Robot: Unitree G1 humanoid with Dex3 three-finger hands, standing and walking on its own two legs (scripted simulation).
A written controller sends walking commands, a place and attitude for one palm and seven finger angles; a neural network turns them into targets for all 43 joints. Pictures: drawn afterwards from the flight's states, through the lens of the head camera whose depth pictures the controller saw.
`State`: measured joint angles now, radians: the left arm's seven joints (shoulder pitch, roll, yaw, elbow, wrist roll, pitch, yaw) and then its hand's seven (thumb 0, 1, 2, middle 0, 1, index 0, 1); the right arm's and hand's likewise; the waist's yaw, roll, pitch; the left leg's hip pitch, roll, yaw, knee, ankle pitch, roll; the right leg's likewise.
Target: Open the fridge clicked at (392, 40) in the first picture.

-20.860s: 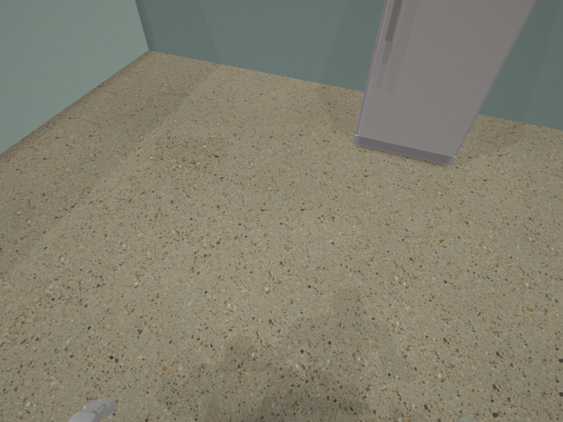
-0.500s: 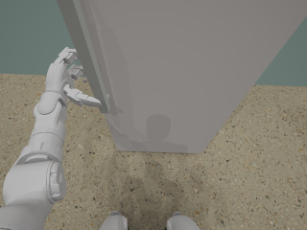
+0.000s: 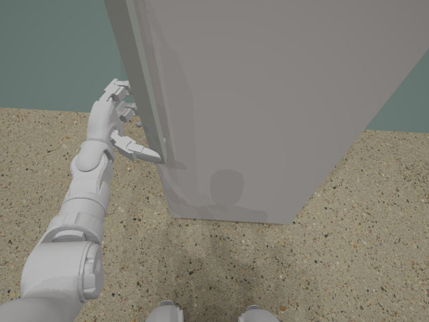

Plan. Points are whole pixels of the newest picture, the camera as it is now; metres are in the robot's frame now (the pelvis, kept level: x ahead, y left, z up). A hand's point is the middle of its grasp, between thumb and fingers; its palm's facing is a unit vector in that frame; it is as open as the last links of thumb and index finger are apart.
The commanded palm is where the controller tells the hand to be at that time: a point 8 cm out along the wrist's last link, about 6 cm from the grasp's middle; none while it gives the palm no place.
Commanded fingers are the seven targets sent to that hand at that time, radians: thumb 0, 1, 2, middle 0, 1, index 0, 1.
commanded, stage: slide the fingers in behind the handle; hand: left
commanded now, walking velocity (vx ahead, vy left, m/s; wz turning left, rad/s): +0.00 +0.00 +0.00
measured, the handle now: (146, 85) +0.51 +0.12 +0.13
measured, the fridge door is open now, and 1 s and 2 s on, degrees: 0 0 0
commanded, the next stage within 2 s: grip the handle and tug to test in 1.32 s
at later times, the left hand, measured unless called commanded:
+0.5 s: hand (149, 123) +0.46 +0.11 +0.09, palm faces -0.09 -1.00 -0.01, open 14.0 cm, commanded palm +0.44 +0.16 +0.09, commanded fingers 0.00 -0.50 0.30 -0.30 -1.20 -0.30 -1.20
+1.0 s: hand (158, 123) +0.46 +0.10 +0.09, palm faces -0.07 -1.00 -0.02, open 14.2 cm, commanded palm +0.43 +0.14 +0.09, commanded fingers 0.00 -0.50 0.30 -0.30 -1.20 -0.30 -1.20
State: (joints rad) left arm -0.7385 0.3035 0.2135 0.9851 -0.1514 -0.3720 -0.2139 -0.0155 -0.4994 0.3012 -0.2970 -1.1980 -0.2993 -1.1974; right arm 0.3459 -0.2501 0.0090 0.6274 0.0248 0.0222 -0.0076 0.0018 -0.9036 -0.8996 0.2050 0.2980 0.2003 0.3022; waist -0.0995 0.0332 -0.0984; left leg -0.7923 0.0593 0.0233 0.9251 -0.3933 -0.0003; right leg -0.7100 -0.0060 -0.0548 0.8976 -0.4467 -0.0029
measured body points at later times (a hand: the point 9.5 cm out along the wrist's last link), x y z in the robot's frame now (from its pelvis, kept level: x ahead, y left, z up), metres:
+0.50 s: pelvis +0.00 -0.01 +0.00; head +0.08 -0.01 +0.44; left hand +0.46 +0.17 +0.09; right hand +0.04 -0.27 -0.12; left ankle +0.03 +0.12 -0.69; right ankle -0.01 -0.12 -0.69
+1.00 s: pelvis +0.01 -0.01 +0.00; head +0.08 -0.02 +0.45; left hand +0.46 +0.15 +0.09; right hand +0.06 -0.27 -0.12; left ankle +0.03 +0.12 -0.69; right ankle -0.01 -0.12 -0.69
